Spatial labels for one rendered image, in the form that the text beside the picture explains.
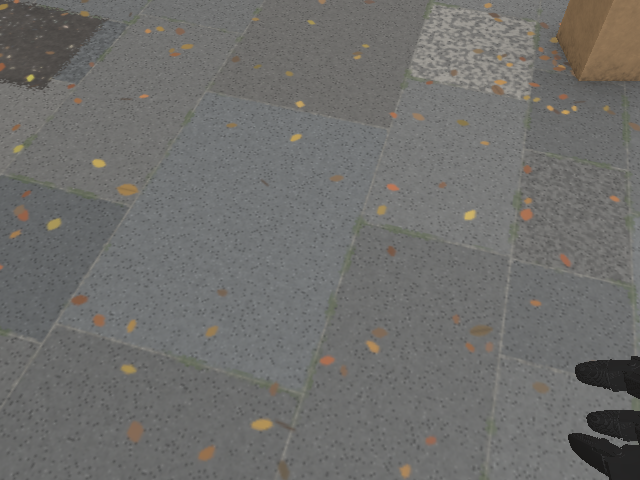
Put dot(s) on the right robot hand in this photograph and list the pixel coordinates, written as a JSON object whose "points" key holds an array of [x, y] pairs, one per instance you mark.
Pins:
{"points": [[607, 458]]}

